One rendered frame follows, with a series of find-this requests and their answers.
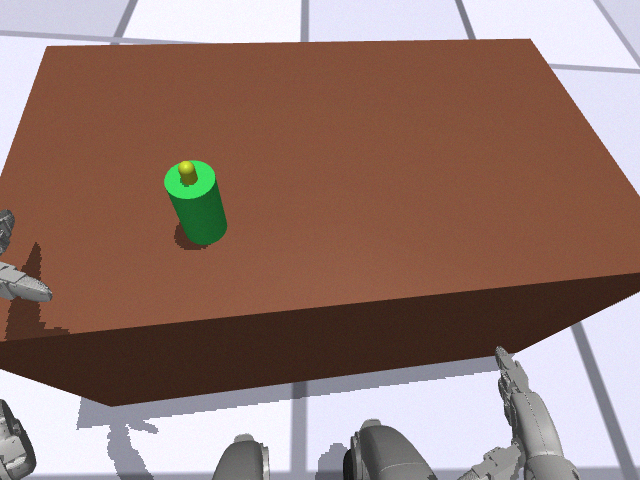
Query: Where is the right robot arm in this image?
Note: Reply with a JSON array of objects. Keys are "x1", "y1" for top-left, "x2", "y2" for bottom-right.
[{"x1": 524, "y1": 455, "x2": 581, "y2": 480}]

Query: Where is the bottle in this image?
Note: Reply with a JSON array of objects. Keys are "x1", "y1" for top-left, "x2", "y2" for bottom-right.
[{"x1": 164, "y1": 160, "x2": 227, "y2": 245}]

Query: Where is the left robot arm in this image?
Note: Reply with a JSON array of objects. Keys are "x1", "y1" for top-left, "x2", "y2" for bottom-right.
[{"x1": 0, "y1": 399, "x2": 36, "y2": 480}]

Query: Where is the right robot hand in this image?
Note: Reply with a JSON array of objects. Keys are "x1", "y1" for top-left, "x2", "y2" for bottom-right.
[{"x1": 458, "y1": 346, "x2": 564, "y2": 480}]

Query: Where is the left robot hand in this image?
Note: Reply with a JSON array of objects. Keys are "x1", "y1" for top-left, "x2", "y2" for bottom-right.
[{"x1": 0, "y1": 209, "x2": 53, "y2": 302}]

